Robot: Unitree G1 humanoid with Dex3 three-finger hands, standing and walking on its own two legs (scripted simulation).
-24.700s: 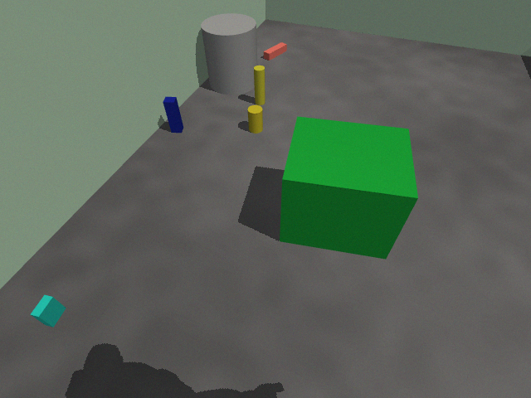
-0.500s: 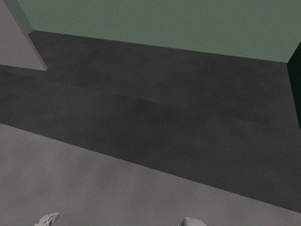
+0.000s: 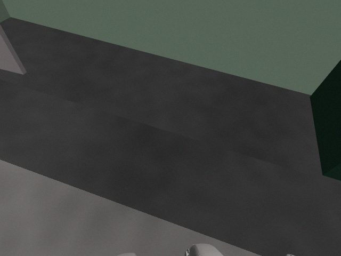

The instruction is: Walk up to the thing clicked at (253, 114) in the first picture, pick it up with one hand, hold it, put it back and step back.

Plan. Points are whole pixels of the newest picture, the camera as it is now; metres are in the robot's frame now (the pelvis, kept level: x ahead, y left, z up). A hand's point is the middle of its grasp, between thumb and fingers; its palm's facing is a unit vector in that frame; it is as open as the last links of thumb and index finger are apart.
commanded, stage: walk up
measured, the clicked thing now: out of the picture -1.61 +1.40 -0.69
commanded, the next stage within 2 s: stand in 1.40 s
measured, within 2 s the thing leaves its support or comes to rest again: neither
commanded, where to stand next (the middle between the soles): +0.08 -0.01 m, yaw +0 degrees
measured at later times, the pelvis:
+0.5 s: pelvis +0.02 -0.03 -0.01, yaw +1 degrees
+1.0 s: pelvis +0.04 -0.02 +0.01, yaw +2 degrees
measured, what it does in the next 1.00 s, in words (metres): steps on the spot: right foot, then left foot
